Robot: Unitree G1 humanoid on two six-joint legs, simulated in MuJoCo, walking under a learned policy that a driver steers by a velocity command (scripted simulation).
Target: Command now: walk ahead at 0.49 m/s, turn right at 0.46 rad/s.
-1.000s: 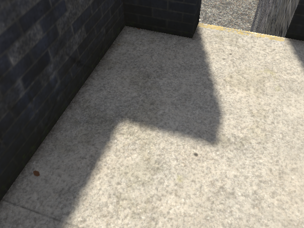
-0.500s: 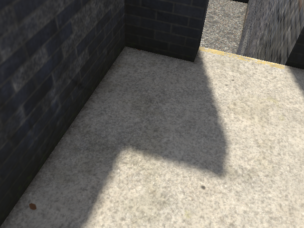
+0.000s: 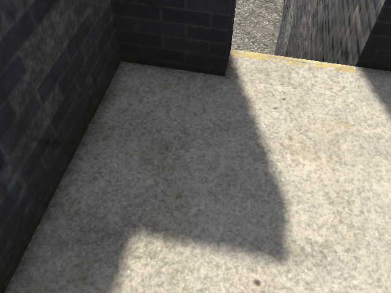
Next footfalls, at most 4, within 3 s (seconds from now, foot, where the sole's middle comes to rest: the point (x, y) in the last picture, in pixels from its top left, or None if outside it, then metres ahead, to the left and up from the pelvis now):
0.38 left None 0.42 0.12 -0.75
0.94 right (263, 256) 0.56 -0.22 -0.75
1.44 left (265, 166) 0.94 -0.28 -0.75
1.96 right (349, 160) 0.97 -0.63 -0.75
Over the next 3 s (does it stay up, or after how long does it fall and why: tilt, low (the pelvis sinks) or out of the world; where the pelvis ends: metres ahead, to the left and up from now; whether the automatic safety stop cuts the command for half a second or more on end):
stays up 1.27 -0.56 0.02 its command is cut before an obstacle after 2.3 s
